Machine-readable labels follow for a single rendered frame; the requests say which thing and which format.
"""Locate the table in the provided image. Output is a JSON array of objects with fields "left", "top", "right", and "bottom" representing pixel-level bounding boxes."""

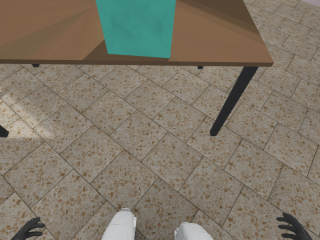
[{"left": 0, "top": 0, "right": 274, "bottom": 138}]

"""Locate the robot right hand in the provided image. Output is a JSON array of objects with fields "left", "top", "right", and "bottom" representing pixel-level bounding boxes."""
[{"left": 276, "top": 212, "right": 313, "bottom": 240}]

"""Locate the robot left shin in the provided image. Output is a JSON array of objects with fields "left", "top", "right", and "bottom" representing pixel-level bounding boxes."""
[{"left": 120, "top": 208, "right": 131, "bottom": 212}]

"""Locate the robot left hand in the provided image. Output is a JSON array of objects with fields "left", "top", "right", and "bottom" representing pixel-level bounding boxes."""
[{"left": 11, "top": 217, "right": 46, "bottom": 240}]

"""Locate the carton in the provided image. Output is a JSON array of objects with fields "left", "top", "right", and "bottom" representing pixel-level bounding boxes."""
[{"left": 95, "top": 0, "right": 176, "bottom": 58}]

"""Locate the robot left thigh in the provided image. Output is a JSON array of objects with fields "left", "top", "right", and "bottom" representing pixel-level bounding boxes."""
[{"left": 101, "top": 211, "right": 137, "bottom": 240}]

